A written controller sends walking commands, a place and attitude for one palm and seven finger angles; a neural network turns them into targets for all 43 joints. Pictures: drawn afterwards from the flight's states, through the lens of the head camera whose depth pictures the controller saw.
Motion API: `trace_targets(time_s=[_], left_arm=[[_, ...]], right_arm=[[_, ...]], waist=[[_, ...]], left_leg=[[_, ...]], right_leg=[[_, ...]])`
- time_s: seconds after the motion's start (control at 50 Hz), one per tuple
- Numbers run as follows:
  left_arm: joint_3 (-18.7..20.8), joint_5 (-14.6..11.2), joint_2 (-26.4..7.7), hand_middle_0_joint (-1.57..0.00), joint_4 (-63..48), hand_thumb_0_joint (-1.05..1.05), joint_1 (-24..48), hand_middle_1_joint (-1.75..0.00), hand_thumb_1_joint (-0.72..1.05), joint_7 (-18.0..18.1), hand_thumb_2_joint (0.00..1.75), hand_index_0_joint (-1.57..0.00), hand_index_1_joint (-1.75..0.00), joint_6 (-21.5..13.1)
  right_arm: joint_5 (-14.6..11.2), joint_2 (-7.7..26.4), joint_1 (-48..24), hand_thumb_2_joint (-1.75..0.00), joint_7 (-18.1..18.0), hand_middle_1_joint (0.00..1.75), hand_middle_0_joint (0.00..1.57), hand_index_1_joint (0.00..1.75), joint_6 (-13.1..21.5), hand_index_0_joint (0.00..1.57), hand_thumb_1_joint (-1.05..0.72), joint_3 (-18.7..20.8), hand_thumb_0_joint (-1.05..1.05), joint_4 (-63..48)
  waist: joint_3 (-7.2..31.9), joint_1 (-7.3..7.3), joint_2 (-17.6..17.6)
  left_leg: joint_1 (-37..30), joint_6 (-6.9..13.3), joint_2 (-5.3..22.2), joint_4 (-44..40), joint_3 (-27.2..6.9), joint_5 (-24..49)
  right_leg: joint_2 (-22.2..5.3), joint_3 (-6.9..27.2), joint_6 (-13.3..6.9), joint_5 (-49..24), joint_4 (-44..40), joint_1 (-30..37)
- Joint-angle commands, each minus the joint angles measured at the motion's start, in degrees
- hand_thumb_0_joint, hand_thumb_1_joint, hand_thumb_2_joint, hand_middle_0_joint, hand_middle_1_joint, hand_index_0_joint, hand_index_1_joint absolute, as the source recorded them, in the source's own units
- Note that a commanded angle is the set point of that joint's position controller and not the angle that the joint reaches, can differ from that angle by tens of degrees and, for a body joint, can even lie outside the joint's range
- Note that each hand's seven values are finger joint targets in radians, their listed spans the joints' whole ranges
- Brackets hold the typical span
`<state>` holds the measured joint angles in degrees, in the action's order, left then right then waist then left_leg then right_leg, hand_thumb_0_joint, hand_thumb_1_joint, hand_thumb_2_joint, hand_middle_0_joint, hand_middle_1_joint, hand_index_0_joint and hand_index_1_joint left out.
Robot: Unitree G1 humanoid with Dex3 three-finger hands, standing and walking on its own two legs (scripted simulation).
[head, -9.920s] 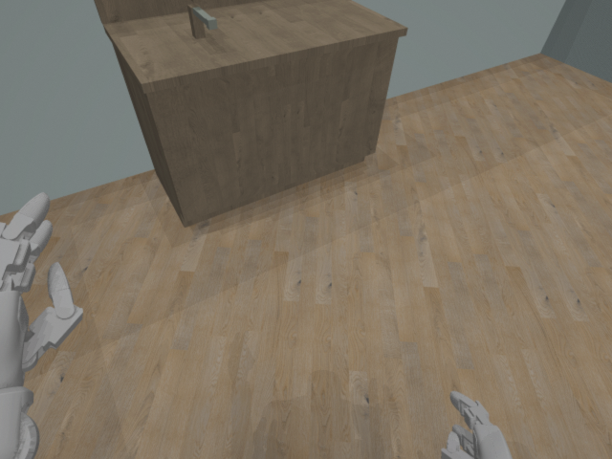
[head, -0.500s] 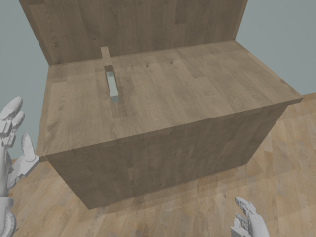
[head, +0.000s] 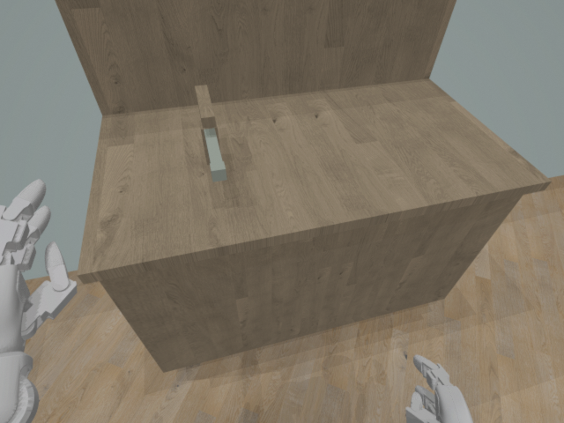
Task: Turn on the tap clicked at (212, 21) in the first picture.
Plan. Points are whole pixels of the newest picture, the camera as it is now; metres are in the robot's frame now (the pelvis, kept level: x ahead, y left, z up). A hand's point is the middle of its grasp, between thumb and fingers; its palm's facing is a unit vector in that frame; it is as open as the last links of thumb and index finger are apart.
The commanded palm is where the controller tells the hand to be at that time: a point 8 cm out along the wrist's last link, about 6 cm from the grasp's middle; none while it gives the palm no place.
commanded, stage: look again from close up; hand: left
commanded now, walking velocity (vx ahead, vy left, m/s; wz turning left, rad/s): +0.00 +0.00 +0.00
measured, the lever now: (218, 171) +0.55 +0.17 +0.04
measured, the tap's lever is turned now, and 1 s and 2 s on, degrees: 0 0 0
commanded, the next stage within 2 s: shuffle to correct the standing spot in 0.08 s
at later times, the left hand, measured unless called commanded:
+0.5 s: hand (93, 275) +0.23 +0.23 +0.15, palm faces +0.42 -0.83 -0.36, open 7.4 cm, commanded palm +0.17 +0.26 +0.17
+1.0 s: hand (194, 189) +0.35 +0.15 +0.18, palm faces +0.30 -0.81 -0.51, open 7.4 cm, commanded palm +0.30 +0.19 +0.17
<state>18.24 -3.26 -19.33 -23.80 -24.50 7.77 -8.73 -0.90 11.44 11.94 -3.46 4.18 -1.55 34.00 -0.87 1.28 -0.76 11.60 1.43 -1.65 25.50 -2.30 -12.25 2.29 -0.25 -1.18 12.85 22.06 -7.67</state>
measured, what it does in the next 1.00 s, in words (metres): walks ahead: left foot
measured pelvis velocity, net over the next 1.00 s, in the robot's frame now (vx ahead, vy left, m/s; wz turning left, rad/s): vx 0.12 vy -0.08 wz -0.06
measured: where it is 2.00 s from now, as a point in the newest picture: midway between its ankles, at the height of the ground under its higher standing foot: outside the picture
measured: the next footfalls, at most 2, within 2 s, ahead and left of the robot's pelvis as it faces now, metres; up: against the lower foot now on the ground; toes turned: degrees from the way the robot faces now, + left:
left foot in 0.72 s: +0.15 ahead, +0.10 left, +0.00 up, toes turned +6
right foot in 1.02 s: +0.25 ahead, -0.25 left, +0.00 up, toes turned -8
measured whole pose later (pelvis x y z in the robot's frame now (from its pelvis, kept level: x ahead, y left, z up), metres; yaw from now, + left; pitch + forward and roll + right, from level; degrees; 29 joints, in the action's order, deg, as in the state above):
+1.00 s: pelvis +0.12 -0.08 -0.02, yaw -4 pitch -1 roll -2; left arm 25.0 -2.8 -25.6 -34.6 -27.0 5.2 -12.4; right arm -0.6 7.9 12.5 -0.9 6.6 -1.3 30.3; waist -6.3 1.1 -1.5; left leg 14.7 -3.8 11.8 36.9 5.5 -20.0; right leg -3.4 -5.0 -0.4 11.8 38.8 -26.2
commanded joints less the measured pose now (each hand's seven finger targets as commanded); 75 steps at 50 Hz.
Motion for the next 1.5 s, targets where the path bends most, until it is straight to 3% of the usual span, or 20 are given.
trace_targets(time_s=[0.0,0.3,0.38,0.5,0.64,0.66,0.7,0.72,0.86,0.96,0.98,1.0,1.04,1.16,1.18,1.2,1.22,1.32,1.42,1.48], left_arm=[[5.76,-0.04,-9.54,-0.2,-12.85,0.0,4.82,-0.3,0.9,1.07,0.9,-0.2,-0.3,-4.03],[5.0,0.65,-9.11,-0.2,-12.72,0.0,6.42,-0.3,0.9,1.19,0.9,-0.2,-0.3,-3.77],[5.44,0.84,-9.54,-0.2,-13.34,0.0,5.83,-0.3,0.9,1.33,0.9,-0.2,-0.3,-3.13],[6.02,-0.01,-11.04,-0.2,-14.64,0.0,8.06,-0.3,0.9,1.94,0.9,-0.2,-0.3,-3.98],[9.37,-0.71,-13.61,-0.2,-20.3,0.0,8.58,-0.3,0.9,1.81,0.9,-0.2,-0.3,-5.65],[9.22,-1.38,-13.2,-0.2,-20.29,0.0,7.74,-0.3,0.9,1.43,0.9,-0.2,-0.3,-5.32],[9.72,-2.15,-13.08,-0.2,-23.33,0.0,10.49,-0.3,0.9,1.14,0.9,-0.2,-0.3,-7.08],[10.74,-1.7,-14.58,-0.2,-19.78,0.0,11.1,-0.3,0.9,0.38,0.9,-0.2,-0.3,-7.03],[12.48,-0.22,-11.69,-0.2,-21.85,0.0,-0.77,-0.3,0.9,-1.86,0.9,-0.2,-0.3,-6.72],[13.55,-0.13,-12.78,-0.2,-16.69,0.0,-0.04,-0.3,0.9,-0.34,0.9,-0.2,-0.3,-5.54],[13.93,0.38,-14.56,-0.2,-15.83,0.0,2.46,-0.3,0.9,0.25,0.9,-0.2,-0.3,-5.08],[14.82,0.77,-17.08,-0.2,-15.36,0.0,4.19,-0.3,0.9,0.95,0.9,-0.2,-0.3,-4.43],[12.2,0.41,-14.52,-0.2,-15.88,0.0,4.93,-0.3,0.9,1.06,0.9,-0.2,-0.3,-4.27],[11.6,-1.12,-14.29,-0.2,-25.53,0.0,5.02,-0.3,0.9,2.44,0.9,-0.2,-0.3,-3.37],[10.95,-1.04,-13.21,-0.2,-27.65,0.0,5.68,-0.3,0.9,2.28,0.9,-0.2,-0.3,-4.19],[11.36,-0.43,-13.02,-0.2,-29.21,0.0,6.91,-0.3,0.9,2.22,0.9,-0.2,-0.3,-5.26],[12.34,-0.06,-14.65,-0.2,-25.84,0.0,6.93,-0.3,0.9,1.78,0.9,-0.2,-0.3,-6.2],[10.57,0.92,-12.26,-0.2,-23.65,0.0,2.79,-0.3,0.9,0.3,0.9,-0.2,-0.3,-6.21],[9.18,0.39,-10.29,-0.2,-16.2,0.0,1.39,-0.3,0.9,0.37,0.9,-0.2,-0.3,-3.84],[10.8,0.42,-14.04,-0.2,-14.61,0.0,3.91,-0.3,0.9,1.56,0.9,-0.2,-0.3,-3.08]], right_arm=[[0.15,6.77,-5.78,-0.9,-0.78,0.3,0.2,0.3,3.31,0.2,-0.9,2.79,0.0,-9.18],[0.54,6.41,-5.01,-0.9,-1.42,0.3,0.2,0.3,3.67,0.2,-0.9,3.18,0.0,-8.2],[0.7,6.55,-4.74,-0.9,-1.09,0.3,0.2,0.3,3.18,0.2,-0.9,3.3,0.0,-7.95],[-0.58,6.03,-5.25,-0.9,0.09,0.3,0.2,0.3,2.36,0.2,-0.9,3.89,0.0,-9.18],[0.79,4.55,-4.51,-0.9,0.29,0.3,0.2,0.3,1.5,0.2,-0.9,3.27,0.0,-9.43],[0.51,5.34,-3.62,-0.9,-0.31,0.3,0.2,0.3,1.86,0.2,-0.9,4.15,0.0,-9.27],[1.21,7.79,-3.89,-0.9,0.04,0.3,0.2,0.3,2.44,0.2,-0.9,5.19,0.0,-10.53],[1.53,7.25,-5.5,-0.9,0.46,0.3,0.2,0.3,3.08,0.2,-0.9,4.67,0.0,-10.42],[0.61,6.64,-5.11,-0.9,2.02,0.3,0.2,0.3,3.95,0.2,-0.9,5.14,0.0,-10.23],[-0.24,5.43,-3.41,-0.9,1.19,0.3,0.2,0.3,4.74,0.2,-0.9,3.92,0.0,-10.57],[-0.35,5.0,-2.7,-0.9,1.29,0.3,0.2,0.3,4.7,0.2,-0.9,3.92,0.0,-10.12],[-0.35,3.76,-3.52,-0.9,1.23,0.3,0.2,0.3,4.6,0.2,-0.9,3.64,0.0,-10.59],[-0.24,4.96,-3.45,-0.9,1.54,0.3,0.2,0.3,4.58,0.2,-0.9,3.57,0.0,-8.97],[-0.29,5.24,-6.71,-0.9,0.31,0.3,0.2,0.3,0.92,0.2,-0.9,3.19,0.0,-7.86],[0.11,6.52,-5.62,-0.9,0.06,0.3,0.2,0.3,1.09,0.2,-0.9,3.97,0.0,-8.86],[0.31,8.57,-5.89,-0.9,0.44,0.3,0.2,0.3,1.34,0.2,-0.9,5.01,0.0,-10.07],[0.46,7.11,-6.75,-0.9,1.03,0.3,0.2,0.3,2.26,0.2,-0.9,4.47,0.0,-9.79],[0.79,6.42,-4.29,-0.9,2.14,0.3,0.2,0.3,3.12,0.2,-0.9,4.66,0.0,-8.2],[-0.18,6.4,-3.53,-0.9,1.79,0.3,0.2,0.3,2.59,0.2,-0.9,3.79,0.0,-9.57],[-0.17,4.28,-3.88,-0.9,1.42,0.3,0.2,0.3,2.88,0.2,-0.9,2.53,0.0,-9.24]], waist=[[5.55,-0.36,-3.05],[2.09,-1.64,-8.17],[2.77,-1.71,-6.64],[1.19,-0.17,8.75],[3.74,-1.04,2.24],[5.46,-2.9,-1.28],[11.14,-2.82,-20.12],[5.79,-2.51,-11.74],[4.53,0.33,-13.4],[6.96,0.26,-4.66],[8.23,0.44,5.72],[9.59,0.47,20.07],[8.23,0.68,17.91],[9.58,-2.83,0.54],[8.88,-2.87,-10.48],[5.84,-2.39,-25.71],[2.13,-2.61,-18.63],[4.89,-1.2,-14.08],[5.93,-1.25,-10.91],[9.46,-2.24,6.31]], left_leg=[[-0.4,-0.28,5.22,-5.59,-5.11,6.65],[2.08,3.1,12.19,-14.77,-16.52,-25.01],[6.72,2.53,10.65,-8.23,-11.34,-20.34],[28.96,-1.31,3.62,33.02,1.96,-14.4],[3.86,-1.35,3.98,11.92,12.1,-0.57],[-9.21,-0.41,3.62,5.07,10.93,3.97],[-25.57,10.67,28.32,-6.11,-29.47,9.19],[-18.78,14.28,30.81,-9.29,-33.98,10.19],[3.27,6.28,20.43,-6.03,3.22,9.76],[11.49,1.4,13.76,13.24,11.43,-3.81],[16.34,-0.06,8.69,28.49,12.17,-9.27],[27.49,-1.57,3.64,43.95,10.75,-21.05],[27.87,-1.75,6.3,51.6,2.73,-22.04],[-3.54,-1.73,4.07,7.78,8.76,-4.57],[-7.05,-0.16,8.47,-0.36,-0.56,-9.3],[-9.33,5.07,22.12,-10.83,-25.28,-10.73],[-1.24,9.52,26.28,-15.78,-33.14,-15.58],[-6.93,6.83,19.38,-2.36,-7.28,21.82],[2.91,1.99,15.61,5.53,3.08,15.04],[15.0,-1.81,5.25,24.69,7.5,-5.78]], right_leg=[[-5.26,4.24,0.08,-6.14,-3.18,1.09],[-0.3,-1.3,-0.13,8.81,5.09,-7.18],[-0.97,-1.26,-2.0,9.18,1.36,-1.23],[-20.65,27.93,-17.72,3.91,-5.77,9.85],[-10.59,4.68,-10.84,-14.22,9.01,-4.02],[-7.13,1.71,-7.39,-13.27,20.66,-11.83],[3.16,0.72,-0.08,18.49,51.82,-32.51],[0.47,6.54,-0.35,14.73,58.73,-36.3],[-6.88,-1.73,0.35,1.26,31.16,-20.27],[-0.19,-11.27,1.2,-2.2,8.92,3.45],[-4.76,-2.72,-1.75,1.09,3.85,6.89],[-17.31,19.52,-8.84,-1.91,-1.01,10.48],[-21.54,26.73,-13.11,9.05,-5.48,2.29],[-11.56,-0.39,-6.5,10.74,12.4,-15.61],[-6.47,-4.48,-3.53,13.94,24.65,-20.95],[-0.43,-5.22,-0.03,22.32,39.49,-32.38],[-1.64,1.66,-0.45,16.72,46.96,-31.82],[-4.87,-1.96,0.48,7.59,33.29,-29.05],[0.39,-9.45,0.79,-3.02,6.16,-4.87],[-13.51,9.54,-5.09,-17.0,-0.49,8.38]])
